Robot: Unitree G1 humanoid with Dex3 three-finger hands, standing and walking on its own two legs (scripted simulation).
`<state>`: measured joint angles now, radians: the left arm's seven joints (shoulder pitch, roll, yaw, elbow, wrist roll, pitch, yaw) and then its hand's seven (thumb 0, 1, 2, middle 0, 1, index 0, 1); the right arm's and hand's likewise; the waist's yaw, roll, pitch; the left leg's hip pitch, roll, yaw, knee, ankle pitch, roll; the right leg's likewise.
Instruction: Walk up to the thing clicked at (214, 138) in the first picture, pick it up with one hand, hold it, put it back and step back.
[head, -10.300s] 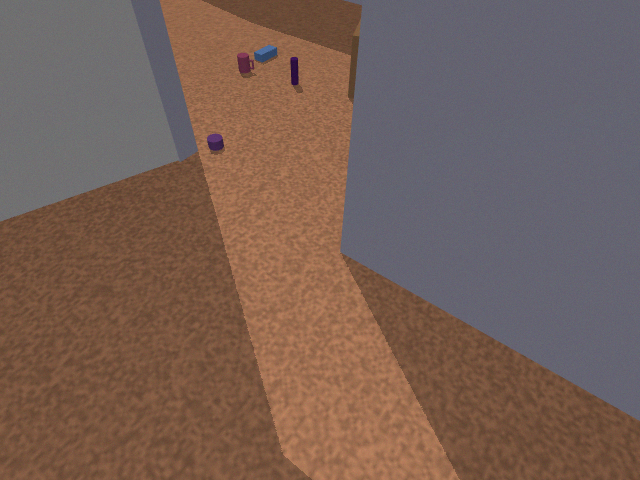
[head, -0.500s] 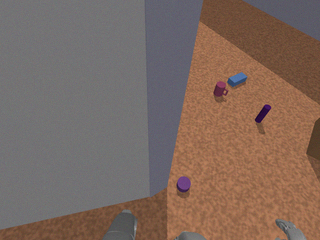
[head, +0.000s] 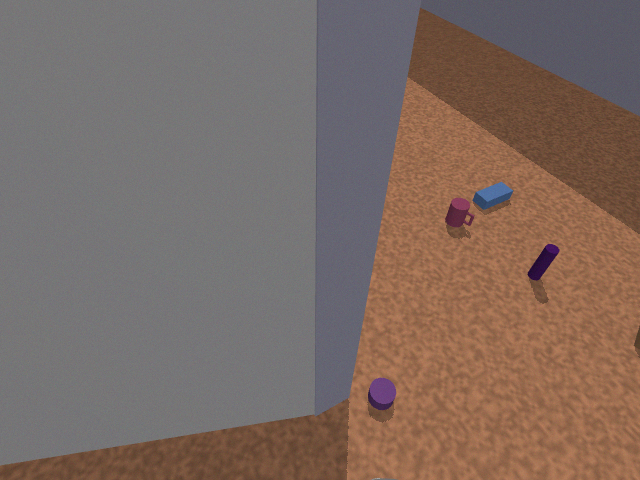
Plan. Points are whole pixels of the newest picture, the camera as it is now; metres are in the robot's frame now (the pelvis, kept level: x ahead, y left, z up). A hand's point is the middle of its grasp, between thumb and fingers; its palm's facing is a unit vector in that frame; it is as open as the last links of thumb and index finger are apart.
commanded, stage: walk up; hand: right
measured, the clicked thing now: (381, 393) +0.50 -0.20 -0.73
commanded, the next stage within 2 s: stand in 1.00 s
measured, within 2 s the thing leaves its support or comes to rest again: neither
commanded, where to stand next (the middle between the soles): +0.13 +0.01 m, yaw -3 degrees
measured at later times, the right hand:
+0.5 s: hand out of the picture +0.09 -0.27 -0.15, palm faces -0.04 +0.93 -0.37, open 7.4 cm
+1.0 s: hand out of the picture +0.12 -0.24 -0.14, palm faces +0.03 +0.95 -0.32, open 7.4 cm
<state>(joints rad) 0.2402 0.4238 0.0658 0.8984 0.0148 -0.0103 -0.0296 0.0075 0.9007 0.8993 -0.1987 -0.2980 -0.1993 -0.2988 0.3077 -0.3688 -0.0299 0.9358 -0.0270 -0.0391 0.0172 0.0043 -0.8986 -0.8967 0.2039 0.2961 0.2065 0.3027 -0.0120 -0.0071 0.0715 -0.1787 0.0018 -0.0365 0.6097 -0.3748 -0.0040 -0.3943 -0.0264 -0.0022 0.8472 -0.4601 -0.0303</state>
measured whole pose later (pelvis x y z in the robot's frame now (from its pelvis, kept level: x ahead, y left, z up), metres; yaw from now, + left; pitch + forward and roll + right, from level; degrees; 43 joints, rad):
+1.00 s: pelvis +0.02 +0.01 +0.02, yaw -2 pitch -2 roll +0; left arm 0.09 0.36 0.00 1.11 0.00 -0.02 -0.01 0.01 0.90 0.90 -0.20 -0.30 -0.20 -0.30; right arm 0.05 -0.36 -0.02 1.09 0.00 0.01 0.02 0.00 -0.90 -0.90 0.20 0.30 0.20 0.30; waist 0.01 0.01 0.07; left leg -0.18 0.03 0.04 0.43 -0.21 -0.02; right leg -0.23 -0.03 0.04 0.44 -0.17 0.03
